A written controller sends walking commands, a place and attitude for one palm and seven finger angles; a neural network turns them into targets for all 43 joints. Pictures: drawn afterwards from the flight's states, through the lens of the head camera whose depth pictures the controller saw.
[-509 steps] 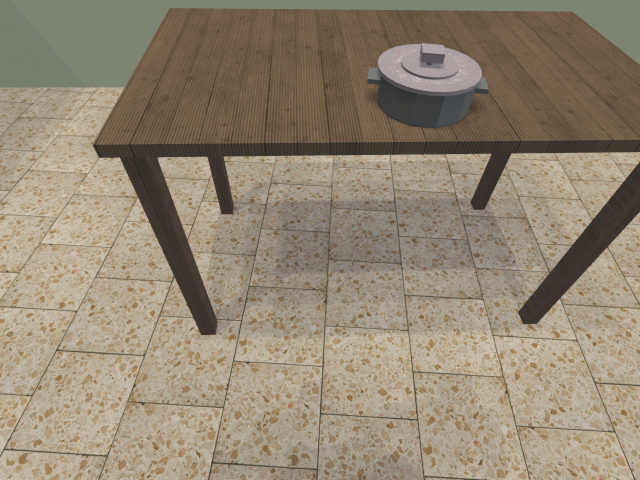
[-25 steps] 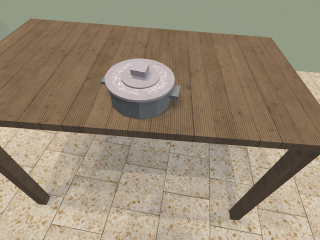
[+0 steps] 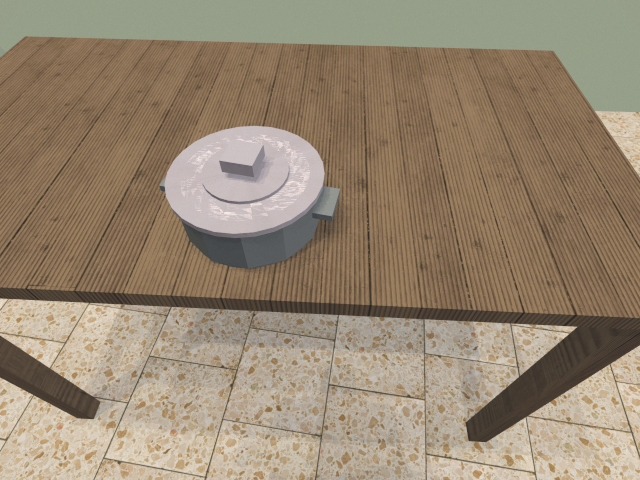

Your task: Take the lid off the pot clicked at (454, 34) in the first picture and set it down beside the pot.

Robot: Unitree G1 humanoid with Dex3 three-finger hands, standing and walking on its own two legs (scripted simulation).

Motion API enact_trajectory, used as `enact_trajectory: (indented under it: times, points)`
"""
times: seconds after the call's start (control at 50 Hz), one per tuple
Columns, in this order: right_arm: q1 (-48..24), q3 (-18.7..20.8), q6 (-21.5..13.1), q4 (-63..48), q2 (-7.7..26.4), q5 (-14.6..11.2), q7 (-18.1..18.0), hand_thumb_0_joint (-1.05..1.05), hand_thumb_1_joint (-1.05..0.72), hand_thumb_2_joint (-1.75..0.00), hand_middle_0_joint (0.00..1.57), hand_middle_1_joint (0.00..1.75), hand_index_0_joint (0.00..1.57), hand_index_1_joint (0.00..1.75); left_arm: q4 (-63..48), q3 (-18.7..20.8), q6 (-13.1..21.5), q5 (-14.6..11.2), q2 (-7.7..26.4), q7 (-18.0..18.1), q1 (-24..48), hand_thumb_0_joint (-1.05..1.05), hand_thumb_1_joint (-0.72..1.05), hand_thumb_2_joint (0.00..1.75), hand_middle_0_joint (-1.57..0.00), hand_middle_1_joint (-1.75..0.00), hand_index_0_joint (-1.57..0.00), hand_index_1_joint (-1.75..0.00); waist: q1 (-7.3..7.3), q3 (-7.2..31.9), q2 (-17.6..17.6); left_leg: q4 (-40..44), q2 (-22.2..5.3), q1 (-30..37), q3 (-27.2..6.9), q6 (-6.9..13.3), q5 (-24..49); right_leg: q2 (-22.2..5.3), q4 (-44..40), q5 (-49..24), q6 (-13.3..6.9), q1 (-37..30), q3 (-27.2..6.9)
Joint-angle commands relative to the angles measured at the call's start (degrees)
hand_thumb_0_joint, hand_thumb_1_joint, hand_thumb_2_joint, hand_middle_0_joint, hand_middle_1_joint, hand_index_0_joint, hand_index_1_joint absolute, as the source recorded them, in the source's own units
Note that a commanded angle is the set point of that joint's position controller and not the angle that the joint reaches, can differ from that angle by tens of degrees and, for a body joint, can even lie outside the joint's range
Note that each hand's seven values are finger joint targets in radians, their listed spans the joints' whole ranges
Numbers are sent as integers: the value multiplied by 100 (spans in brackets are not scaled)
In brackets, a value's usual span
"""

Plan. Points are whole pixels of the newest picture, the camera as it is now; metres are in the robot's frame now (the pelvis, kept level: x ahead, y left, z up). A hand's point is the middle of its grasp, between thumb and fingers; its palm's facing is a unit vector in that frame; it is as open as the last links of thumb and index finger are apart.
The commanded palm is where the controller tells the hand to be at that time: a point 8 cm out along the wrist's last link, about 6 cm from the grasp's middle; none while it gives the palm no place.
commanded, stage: come to a stop and stand still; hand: left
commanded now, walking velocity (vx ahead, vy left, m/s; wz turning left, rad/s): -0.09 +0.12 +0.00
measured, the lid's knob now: (242, 158) +0.46 +0.12 +0.15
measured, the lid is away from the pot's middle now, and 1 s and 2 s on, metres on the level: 0.00 0.00 0.00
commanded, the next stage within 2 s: look again from close up in 0.68 s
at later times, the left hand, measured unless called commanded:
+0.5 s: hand out of the picture -0.03 +0.27 -0.17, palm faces +0.00 -0.96 -0.28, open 7.4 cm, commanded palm none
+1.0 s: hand out of the picture -0.01 +0.22 -0.17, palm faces -0.05 -0.99 -0.16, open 7.3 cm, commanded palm none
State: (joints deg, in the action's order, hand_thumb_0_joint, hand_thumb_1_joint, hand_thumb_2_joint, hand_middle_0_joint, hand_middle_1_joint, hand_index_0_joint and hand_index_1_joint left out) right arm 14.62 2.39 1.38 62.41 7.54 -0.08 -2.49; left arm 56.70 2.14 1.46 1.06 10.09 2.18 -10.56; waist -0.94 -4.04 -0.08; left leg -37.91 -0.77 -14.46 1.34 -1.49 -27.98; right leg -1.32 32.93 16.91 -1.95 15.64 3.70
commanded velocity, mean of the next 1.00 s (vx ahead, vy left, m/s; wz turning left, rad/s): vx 0.00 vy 0.00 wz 0.00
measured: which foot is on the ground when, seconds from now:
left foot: up 0.00-0.16, down 0.18-1.00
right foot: down 0.00-1.00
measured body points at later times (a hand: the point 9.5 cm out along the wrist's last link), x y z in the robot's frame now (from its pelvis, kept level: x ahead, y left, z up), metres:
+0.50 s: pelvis -0.03 +0.06 +0.00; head -0.03 +0.05 +0.45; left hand -0.03 +0.32 -0.14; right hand +0.05 -0.16 -0.15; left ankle +0.02 +0.11 -0.73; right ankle -0.03 -0.07 -0.73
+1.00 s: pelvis -0.01 +0.06 +0.01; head +0.01 +0.07 +0.45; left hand +0.00 +0.27 -0.16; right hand -0.03 -0.16 -0.15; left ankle +0.02 +0.11 -0.73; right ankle -0.03 -0.07 -0.73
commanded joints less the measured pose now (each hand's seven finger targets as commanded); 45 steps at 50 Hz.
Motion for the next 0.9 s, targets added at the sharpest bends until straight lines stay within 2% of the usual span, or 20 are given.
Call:
enact_trajectory:
  times: [0.0,0.06,0.12,0.14,0.16,0.18,0.2,0.22,0.24,0.26,0.36,0.4,0.44,0.56,0.6,0.66,0.7,0.76,0.8,0.88]
  points:
    - [95,116,-52,-410,398,7,-13,0,-90,-90,20,30,20,30,-154,229,-61,8,956,142,-823,0,90,90,-20,-30,-20,-30,362,807,-877,-541,186,-918,69,-45,-24,-1687,-491,-5995,-1121,-1708,-1502]
    - [46,127,6,-614,410,18,49,0,-90,-90,20,30,20,30,-368,268,-132,64,1001,151,-564,0,90,90,-20,-30,-20,-30,226,636,-896,-450,166,-649,-19,-16,253,-1629,-687,-4743,-1099,-940,-1438]
    - [340,97,-49,-598,347,43,93,0,-90,-90,20,30,20,30,-539,254,-180,26,945,115,-207,0,90,90,-20,-30,-20,-30,-51,633,-756,907,181,557,157,43,1527,-1249,-639,-2763,-580,36,-1114]
    - [175,133,-165,-945,992,51,149,0,-90,-90,20,30,20,30,-340,143,-44,-1,870,293,-474,0,90,90,-20,-30,-20,-30,-149,1344,871,1126,-375,678,110,64,2051,-1082,91,-3154,-381,-722,-1202]
    - [3,118,-180,-1163,841,111,170,0,-90,-90,20,30,20,30,-578,81,-116,-25,863,241,-571,0,90,90,-20,-30,-20,-30,44,1391,1557,1284,-658,472,-417,247,2301,-645,328,-1080,-204,-469,-627]
    - [-205,61,-141,-1376,1077,144,178,0,-90,-90,20,30,20,30,-554,42,-225,9,751,185,-628,0,90,90,-20,-30,-20,-30,142,854,1910,1672,-993,-23,-985,517,1669,-206,408,713,-92,-29,-234]
    - [-548,79,-88,-1564,1154,166,186,0,-90,-90,20,30,20,30,-495,-10,-365,36,743,128,-659,0,90,90,-20,-30,-20,-30,205,358,2341,2236,-1052,-426,-1487,684,342,28,903,1157,-21,359,-112]
    - [-528,82,-59,-1673,1174,162,172,0,-90,-90,20,30,20,30,-513,-18,-410,76,803,74,-600,0,90,90,-20,-30,-20,-30,139,-208,1620,2410,-1133,-981,-1666,842,-99,13,1375,1130,-26,545,-179]
    - [-547,83,-40,-1690,1213,170,179,0,-90,-90,20,30,20,30,-487,-9,-413,76,719,30,-618,0,90,90,-20,-30,-20,-30,189,-429,848,2433,-1122,-1260,-1648,936,-260,25,1638,956,-25,600,-292]
    - [-501,79,-62,-1712,1217,162,185,0,-90,-90,20,30,20,30,-505,-34,-383,67,649,5,-701,0,90,90,-20,-30,-20,-30,228,-439,433,2437,-1115,-1281,-1565,972,-219,-13,1611,878,-2,585,-331]
    - [-358,32,-151,-1677,1113,107,180,0,-90,-90,20,30,20,30,-435,-98,-244,48,595,-11,-1113,0,90,90,-20,-30,-20,-30,289,86,319,2191,-913,-716,-1270,822,-202,-74,42,478,-43,156,-466]
    - [-265,-4,-157,-1617,973,75,194,0,-90,-90,20,30,20,30,-407,-125,-187,58,661,-6,-1132,0,90,90,-20,-30,-20,-30,216,188,192,2064,-656,-447,-1101,613,-19,-170,-602,152,-170,106,-702]
    - [-139,8,-141,-1544,1043,78,185,0,-90,-90,20,30,20,30,-418,-142,-148,31,691,-12,-958,0,90,90,-20,-30,-20,-30,73,100,-285,1989,-570,-151,-999,503,-101,-218,-720,590,-214,499,-878]
    - [55,-26,-222,-1242,973,76,186,0,-90,-90,20,30,20,30,-288,-164,-131,15,612,-4,-1145,0,90,90,-20,-30,-20,-30,110,203,128,2306,-654,-80,-1028,548,-37,-198,-686,380,-145,298,-776]
    - [87,-48,-243,-1158,907,63,186,0,-90,-90,20,30,20,30,-191,-165,-121,22,619,-5,-1233,0,90,90,-20,-30,-20,-30,176,237,-97,2332,-687,-122,-1056,588,23,-205,-730,229,-131,122,-705]
    - [143,-75,-256,-992,909,63,176,0,-90,-90,20,30,20,30,-54,-204,-118,11,545,-1,-1237,0,90,90,-20,-30,-20,-30,149,105,150,2371,-622,-133,-1001,546,92,-270,-800,247,-138,174,-774]
    - [218,-91,-262,-896,845,60,173,0,-90,-90,20,30,20,30,-2,-205,-105,11,556,0,-1241,0,90,90,-20,-30,-20,-30,169,110,-1,2329,-624,-146,-971,571,201,-277,-862,134,-149,61,-760]
    - [297,-110,-276,-742,826,61,159,0,-90,-90,20,30,20,30,112,-224,-110,-1,478,9,-1233,0,90,90,-20,-30,-20,-30,152,42,223,2370,-606,-129,-971,546,276,-313,-862,110,-142,77,-750]
    - [346,-114,-295,-668,769,50,153,0,-90,-90,20,30,20,30,151,-229,-88,1,470,10,-1236,0,90,90,-20,-30,-20,-30,175,123,34,2265,-604,-85,-910,577,525,-337,-932,-79,-145,-56,-757]
    - [463,-131,-324,-507,706,59,128,0,-90,-90,20,30,20,30,258,-249,-81,-15,372,26,-1179,0,90,90,-20,-30,-20,-30,138,148,232,2194,-579,83,-839,551,952,-381,-913,-257,-148,-61,-775]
